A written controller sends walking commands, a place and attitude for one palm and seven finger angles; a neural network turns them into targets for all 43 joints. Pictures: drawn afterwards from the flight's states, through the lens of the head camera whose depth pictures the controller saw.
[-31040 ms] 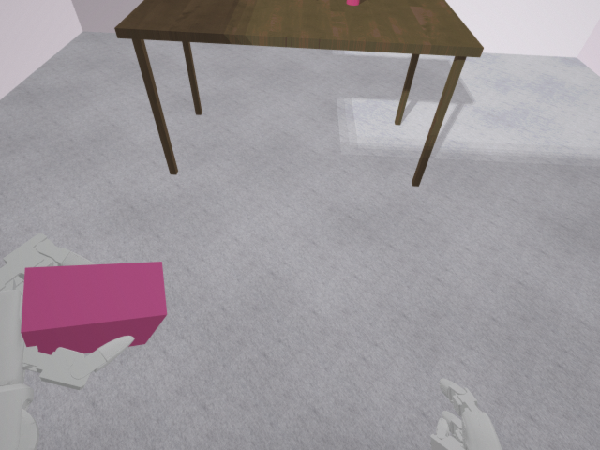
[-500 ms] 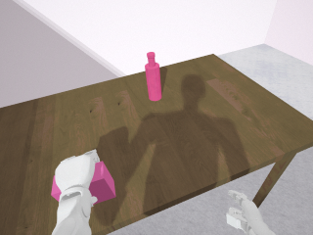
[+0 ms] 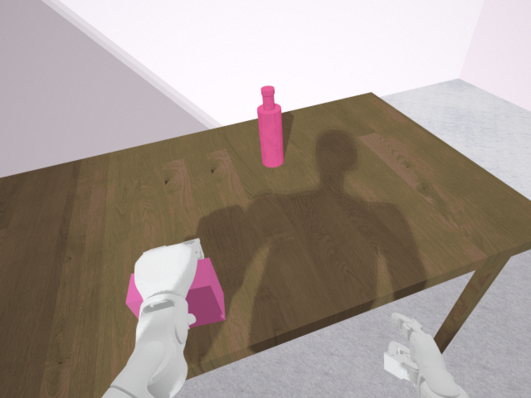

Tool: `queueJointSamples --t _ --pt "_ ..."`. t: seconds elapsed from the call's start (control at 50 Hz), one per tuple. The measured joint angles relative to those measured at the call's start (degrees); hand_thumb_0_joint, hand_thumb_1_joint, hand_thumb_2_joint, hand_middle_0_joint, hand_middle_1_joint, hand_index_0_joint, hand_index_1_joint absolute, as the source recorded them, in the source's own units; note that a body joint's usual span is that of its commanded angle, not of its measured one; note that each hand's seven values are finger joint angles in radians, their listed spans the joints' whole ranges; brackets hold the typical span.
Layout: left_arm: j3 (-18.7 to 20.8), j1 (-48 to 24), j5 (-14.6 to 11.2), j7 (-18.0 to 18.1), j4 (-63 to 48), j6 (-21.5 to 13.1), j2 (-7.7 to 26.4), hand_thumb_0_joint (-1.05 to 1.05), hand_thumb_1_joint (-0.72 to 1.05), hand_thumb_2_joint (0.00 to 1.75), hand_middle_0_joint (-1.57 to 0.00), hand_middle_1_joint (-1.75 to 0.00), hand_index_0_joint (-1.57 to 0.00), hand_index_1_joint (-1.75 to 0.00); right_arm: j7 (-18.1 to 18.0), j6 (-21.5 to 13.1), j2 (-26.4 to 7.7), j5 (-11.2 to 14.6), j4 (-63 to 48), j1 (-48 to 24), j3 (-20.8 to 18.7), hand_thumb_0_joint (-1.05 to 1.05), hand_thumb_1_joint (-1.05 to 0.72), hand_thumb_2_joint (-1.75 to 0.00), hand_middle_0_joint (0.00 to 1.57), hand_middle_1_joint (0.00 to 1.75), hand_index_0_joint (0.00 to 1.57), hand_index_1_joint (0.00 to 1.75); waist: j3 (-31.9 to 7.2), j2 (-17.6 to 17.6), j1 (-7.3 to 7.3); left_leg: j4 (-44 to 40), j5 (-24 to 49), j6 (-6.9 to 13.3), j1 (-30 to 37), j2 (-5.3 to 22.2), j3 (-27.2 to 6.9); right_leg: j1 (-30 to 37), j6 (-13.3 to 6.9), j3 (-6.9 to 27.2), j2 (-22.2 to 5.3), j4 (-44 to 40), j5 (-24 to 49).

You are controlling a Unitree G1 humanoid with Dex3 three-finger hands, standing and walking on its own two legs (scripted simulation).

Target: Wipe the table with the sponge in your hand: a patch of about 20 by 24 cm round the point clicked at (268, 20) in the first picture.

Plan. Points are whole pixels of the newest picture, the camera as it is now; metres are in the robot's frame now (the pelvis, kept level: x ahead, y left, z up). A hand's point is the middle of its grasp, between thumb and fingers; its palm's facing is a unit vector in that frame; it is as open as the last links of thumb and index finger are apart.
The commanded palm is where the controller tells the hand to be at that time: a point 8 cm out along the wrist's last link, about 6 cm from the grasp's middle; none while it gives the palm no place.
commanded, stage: slide across to the third lane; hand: left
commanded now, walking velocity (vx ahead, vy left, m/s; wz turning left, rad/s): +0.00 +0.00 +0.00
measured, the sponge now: (182, 303) +0.26 +0.20 +0.00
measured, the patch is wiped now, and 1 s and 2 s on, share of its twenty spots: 0.90 0.90 0.90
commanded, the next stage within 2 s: wipe forward along the third lane in 0.18 s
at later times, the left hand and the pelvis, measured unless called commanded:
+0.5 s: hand (209, 273) +0.29 +0.15 +0.04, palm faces +0.03 -0.12 -0.99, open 9.8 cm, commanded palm +0.26 +0.15 +0.09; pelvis +0.00 -0.02 +0.00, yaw -1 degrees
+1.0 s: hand (204, 248) +0.34 +0.18 +0.04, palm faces -0.02 -0.07 -1.00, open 9.8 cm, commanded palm +0.31 +0.18 +0.08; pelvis +0.00 -0.02 +0.00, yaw +0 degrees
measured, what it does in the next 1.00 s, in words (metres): stands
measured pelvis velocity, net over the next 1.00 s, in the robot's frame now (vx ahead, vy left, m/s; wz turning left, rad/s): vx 0.00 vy -0.02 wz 0.00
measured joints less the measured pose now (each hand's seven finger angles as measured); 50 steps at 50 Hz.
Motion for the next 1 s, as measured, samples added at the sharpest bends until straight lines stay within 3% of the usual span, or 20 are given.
queueJointSamples --t 0.18,0.36,0.58,0.74,1.0 --pt "-3.0 -4.1 -1.1 1.1 3.5 1.3 -3.5 -0.01 -0.49 1.05 -0.73 -1.42 -0.78 -1.35 1.6 0.9 0.6 0.0 0.4 -0.8 0.4 0.02 -0.91 -0.90 0.20 0.30 0.15 0.28 -0.8 -0.5 -0.51 0.0 0.1 -0.4 -0.1 0.3 0.1 -0.4 -0.3 0.1 0.3 0.5 -0.1" --pt "-2.9 -6.2 -2.2 1.2 6.4 2.1 -3.8 -0.01 -0.49 1.05 -0.74 -1.41 -0.78 -1.34 1.9 2.0 0.6 -0.1 -0.1 -1.4 1.1 0.02 -0.91 -0.90 0.19 0.30 0.19 0.30 -0.7 -0.6 -0.73 -0.2 0.2 -0.9 0.2 1.0 -0.1 0.0 -1.0 -0.1 1.1 -0.1 0.2" --pt "-0.8 -10.8 -1.1 1.8 14.0 2.7 -4.5 -0.02 -0.50 1.05 -0.75 -1.40 -0.79 -1.33 0.7 2.5 0.3 -0.1 0.3 -2.2 1.1 0.02 -0.91 -0.90 0.19 0.30 0.20 0.30 -1.6 -0.7 -1.00 -0.5 0.4 -1.1 -1.1 1.4 -0.3 -1.5 -1.5 -0.2 1.5 -0.1 0.3" --pt "2.0 -15.1 -1.9 2.0 19.7 2.9 -4.3 -0.02 -0.50 1.05 -0.75 -1.40 -0.79 -1.33 -0.4 2.9 -0.1 0.1 0.2 -1.6 1.1 0.02 -0.91 -0.90 0.19 0.30 0.20 0.30 -2.4 -1.3 -1.67 -0.4 0.4 -1.0 -2.4 1.5 -0.5 -2.8 -1.7 -0.4 1.6 0.3 0.2" --pt "5.1 -21.2 -2.0 1.3 26.8 0.8 -3.3 -0.01 -0.50 1.06 -0.74 -1.41 -0.79 -1.34 -2.0 4.0 -0.9 0.4 -0.2 1.6 0.6 0.01 -0.91 -0.90 0.19 0.30 0.20 0.30 -3.1 -1.6 -3.03 0.7 0.0 -1.1 -5.5 1.3 -0.8 -5.8 -1.5 -0.6 1.4 1.1 -0.2"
